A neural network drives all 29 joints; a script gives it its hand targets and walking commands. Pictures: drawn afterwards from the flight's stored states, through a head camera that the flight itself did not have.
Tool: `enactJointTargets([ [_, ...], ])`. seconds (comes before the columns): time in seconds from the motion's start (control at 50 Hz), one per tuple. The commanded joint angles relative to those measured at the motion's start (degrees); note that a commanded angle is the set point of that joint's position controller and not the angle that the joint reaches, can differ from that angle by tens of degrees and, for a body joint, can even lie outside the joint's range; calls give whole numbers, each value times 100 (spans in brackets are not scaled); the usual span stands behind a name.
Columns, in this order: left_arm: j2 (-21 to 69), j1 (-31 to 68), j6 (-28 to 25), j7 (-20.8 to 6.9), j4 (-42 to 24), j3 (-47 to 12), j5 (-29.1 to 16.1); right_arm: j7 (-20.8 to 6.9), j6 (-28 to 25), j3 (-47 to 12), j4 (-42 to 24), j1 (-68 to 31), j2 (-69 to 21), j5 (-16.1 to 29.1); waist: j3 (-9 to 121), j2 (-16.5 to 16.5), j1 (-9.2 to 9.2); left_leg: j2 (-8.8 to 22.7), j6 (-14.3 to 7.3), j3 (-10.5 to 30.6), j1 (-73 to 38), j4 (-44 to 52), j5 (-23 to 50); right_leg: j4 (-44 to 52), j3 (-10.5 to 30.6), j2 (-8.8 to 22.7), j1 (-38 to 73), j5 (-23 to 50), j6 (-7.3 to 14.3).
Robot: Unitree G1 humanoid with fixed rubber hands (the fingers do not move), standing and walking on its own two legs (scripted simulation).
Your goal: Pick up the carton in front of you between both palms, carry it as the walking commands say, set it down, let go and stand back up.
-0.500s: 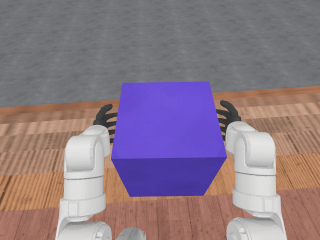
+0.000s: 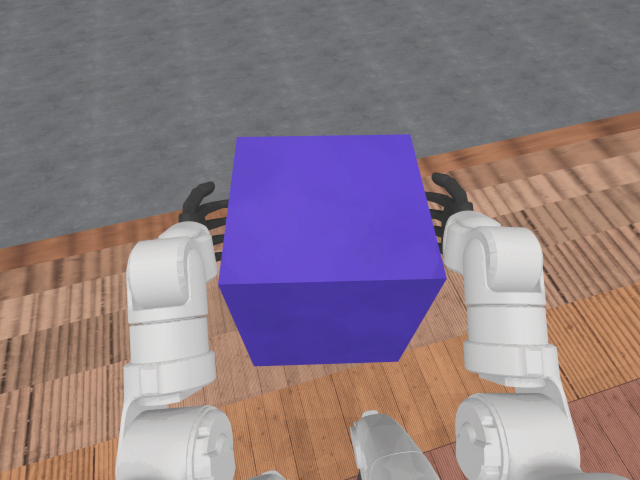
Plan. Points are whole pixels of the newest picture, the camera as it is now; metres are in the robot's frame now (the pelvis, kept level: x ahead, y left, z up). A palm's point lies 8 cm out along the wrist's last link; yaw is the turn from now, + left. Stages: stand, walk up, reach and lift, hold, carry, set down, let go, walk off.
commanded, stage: carry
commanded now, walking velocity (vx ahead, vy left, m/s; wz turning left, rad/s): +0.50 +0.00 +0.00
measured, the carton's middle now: (325, 260) +0.38 -0.04 +0.01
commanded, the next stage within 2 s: none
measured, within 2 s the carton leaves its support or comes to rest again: neither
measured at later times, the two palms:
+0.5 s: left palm (226, 152) +0.71 +0.11 -0.10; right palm (369, 130) +0.73 -0.19 -0.10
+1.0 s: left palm (258, 112) +1.09 +0.05 -0.32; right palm (357, 108) +1.07 -0.25 -0.31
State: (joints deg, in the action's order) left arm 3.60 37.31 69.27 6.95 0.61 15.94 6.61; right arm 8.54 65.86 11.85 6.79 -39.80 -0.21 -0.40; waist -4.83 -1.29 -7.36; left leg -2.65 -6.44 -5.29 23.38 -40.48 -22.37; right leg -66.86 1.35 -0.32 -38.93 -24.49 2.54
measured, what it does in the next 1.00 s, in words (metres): goes down: right foot 0.16 m lower, then left foot 0.16 m lower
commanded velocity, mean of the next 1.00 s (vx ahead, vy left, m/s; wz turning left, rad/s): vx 0.50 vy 0.00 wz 0.00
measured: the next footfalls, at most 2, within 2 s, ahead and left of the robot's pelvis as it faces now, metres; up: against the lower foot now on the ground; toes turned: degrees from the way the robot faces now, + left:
right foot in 0.26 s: +0.35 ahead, -0.08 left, -0.16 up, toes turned -3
left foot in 0.70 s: +0.64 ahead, -0.02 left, -0.33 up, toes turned -2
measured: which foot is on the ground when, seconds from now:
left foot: down 0.00-0.28, up 0.30-0.68, down 0.70-1.00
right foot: up 0.00-0.24, down 0.26-0.72, up 0.74-1.00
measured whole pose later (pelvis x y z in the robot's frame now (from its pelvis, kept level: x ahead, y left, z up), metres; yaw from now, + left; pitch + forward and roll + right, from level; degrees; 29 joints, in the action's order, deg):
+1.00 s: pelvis +0.74 -0.06 -0.38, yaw -1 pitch +3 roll +0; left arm 3.2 27.7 61.5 6.1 5.1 14.2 4.8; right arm 9.6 59.0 6.5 14.0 -34.2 -0.1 0.8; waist -1.2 -0.9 -8.4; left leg -9.2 -9.3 -2.2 16.2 -57.2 -43.3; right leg -46.7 2.1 1.7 -42.6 10.9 2.8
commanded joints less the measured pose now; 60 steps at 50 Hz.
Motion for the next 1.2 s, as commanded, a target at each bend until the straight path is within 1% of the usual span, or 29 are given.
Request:
enactJointTargets([
  [0.0,5439,3783,-353,-901,-467,-3789,-1917,-1654,15,-4085,-1116,-4429,-6802,2921,3394,-453,248,1539,-866,1866,-2721,167,4265,100,-376,5,-205,1550,70],
  [0.08,5210,3734,-238,-966,-621,-4084,-2086,-1578,72,-3990,-922,-3551,-6268,2568,2861,-205,-330,931,-596,1815,-4297,-876,3172,1487,-381,78,-2299,2641,64],
  [0.14,5029,3585,-119,-1067,-344,-4107,-2125,-1598,137,-3897,-549,-3367,-6001,2353,2386,-176,-97,461,-358,896,-1820,-977,1276,3805,-750,-124,697,5211,-24],
  [0.2,4827,3843,0,-1126,-58,-3936,-2112,-1664,196,-3725,-106,-3386,-5880,2340,2053,-681,698,470,-108,363,-589,-1869,1156,4046,-946,-83,2787,5724,6],
  [0.24,4722,3871,49,-1194,220,-3749,-2222,-1642,248,-3515,126,-3722,-5765,2277,2985,210,2278,509,391,-124,186,-5122,3485,3238,-915,10,5037,4574,427],
  [0.26,4704,3983,90,-1269,449,-3586,-2323,-1579,292,-3446,240,-4049,-5707,2192,2002,1120,2372,-369,485,19,831,-7108,-844,3835,-163,481,4449,4649,697],
  [0.28,4654,4233,107,-1330,627,-3544,-2487,-1480,401,-3113,352,-4070,-5580,1967,1996,1805,1270,-310,430,1060,2577,-6965,-1554,2629,1067,1182,5378,6183,495],
  [0.34,5318,5182,148,-1448,509,-3647,-3184,-1160,550,-2451,382,-4062,-5142,1539,2522,559,810,348,490,1213,2107,-4840,-101,3365,2458,1826,3693,2926,866],
  [0.4,6119,5617,24,-1433,246,-3730,-3488,-1144,476,-2611,-1,-4412,-5702,1652,2365,174,989,525,623,1097,1891,-3175,50,3277,2779,1770,2698,2831,1448],
  [0.46,6470,5256,-134,-1376,223,-3810,-3415,-1190,318,-2834,-18,-4113,-6172,1725,2930,513,991,487,271,734,2297,-3608,1073,2509,1960,1484,3451,4762,1056],
  [0.52,6492,4773,-300,-1336,-27,-3886,-3235,-1217,127,-3194,-189,-3849,-6510,1817,2938,305,1438,141,344,205,2705,-1375,3312,1429,923,292,4118,3568,535],
  [0.62,6326,4000,-591,-1394,-244,-4294,-3173,-1174,-167,-3605,-561,-3311,-6359,1645,2742,655,1536,-404,341,-604,32,1229,4763,595,48,-142,3029,3375,517],
  [0.64,6249,3886,-657,-1406,-271,-4387,-3213,-1157,-207,-3663,-736,-3301,-6202,1643,3057,788,1178,-616,289,-945,-1116,904,5089,-60,-215,-83,2572,3987,415],
  [0.66,6217,3829,-715,-1407,-230,-4471,-3210,-1155,-230,-3695,-782,-3176,-6082,1619,3545,1036,361,-313,32,-648,-2447,302,5170,-1188,-376,345,2014,5317,165],
  [0.68,6094,3887,-724,-1414,-276,-4509,-3180,-1163,-260,-3760,-782,-2934,-5962,1579,3431,-12,-565,63,-326,-148,-3266,1007,4835,-3166,-732,77,1111,4504,-203],
  [0.7,5985,3853,-700,-1411,-313,-4535,-3088,-1192,-256,-3693,-659,-2764,-5711,1608,2518,-1160,-548,745,-622,691,-3550,968,6087,-4611,-966,-769,-483,-1140,-95],
  [0.72,5795,3570,-599,-1352,-65,-4318,-2893,-1218,-227,-3667,-366,-2530,-5603,1613,3122,-1296,168,1645,-1020,2276,-4620,-161,8052,-4215,-114,-521,-1364,-1660,29],
  [0.76,5245,2852,-601,-1226,252,-3851,-2437,-1374,-185,-4031,-423,-2930,-5984,2170,3191,318,365,1691,-937,2579,-4218,-136,5361,-2508,440,38,-1910,-681,74],
  [0.78,5227,2771,-626,-1183,331,-3737,-2252,-1455,-196,-4214,-469,-3214,-6202,2410,3174,434,430,1740,-1017,2930,-3629,-133,4856,-1878,431,116,-1769,-500,49],
  [0.82,5212,2958,-732,-1177,275,-3572,-1996,-1552,-353,-4342,-452,-3700,-6644,2697,2949,237,469,1882,-1403,3435,-2553,132,5194,-232,390,269,-1151,220,-141],
  [0.88,5428,3165,-985,-1228,164,-3684,-2005,-1639,-563,-4440,-347,-3832,-7000,2897,3001,-98,382,1493,-763,2841,-2171,-243,6120,-444,-145,132,-625,1493,28],
  [0.94,5553,3093,-1138,-1194,104,-3914,-2019,-1657,-706,-4421,-279,-3541,-7046,2870,2742,363,-83,289,-259,1982,-2524,-1328,3865,2142,-354,-80,-799,4169,41],
  [1.0,5478,3020,-1164,-1118,-9,-3998,-2027,-1661,-817,-4265,-44,-3033,-6913,2715,2452,-282,-79,-38,-260,1312,-1126,-1612,3118,3657,-1020,-471,1386,5072,20],
  [1.04,5315,3140,-1118,-1066,-227,-4154,-2080,-1652,-835,-4136,64,-2708,-6716,2613,2442,-744,195,66,-197,1092,-1102,-2394,3259,4121,-881,-306,2175,5216,127],
  [1.06,5238,3046,-1083,-1050,-264,-4197,-2112,-1641,-831,-4085,49,-2713,-6614,2590,3308,-772,1120,417,28,667,-429,-3879,4877,2958,-1365,-502,4059,5632,254],
  [1.08,5122,2753,-1052,-1032,-153,-4171,-2068,-1619,-781,-4040,76,-2668,-6464,2502,3357,512,2144,148,509,285,744,-6049,3577,3489,-813,-106,5233,5131,574],
  [1.1,4987,2608,-986,-1061,-18,-4173,-2144,-1576,-731,-3990,71,-2690,-6355,2396,2569,1106,2229,-688,612,67,1636,-7418,-1522,3776,-112,505,5241,6004,809],
  [1.12,4852,2623,-939,-1050,165,-4195,-2240,-1509,-599,-3709,161,-2523,-6161,2227,3218,1205,1282,-437,722,1049,2834,-7209,-2129,2429,2030,1779,6588,8090,1538],
  [1.18,5450,3578,-872,-1154,-244,-4628,-3057,-1297,-509,-3001,276,-2251,-5366,1547,2972,-446,1210,171,492,1120,2664,-4814,-912,3017,2677,1381,4729,4051,1432],
])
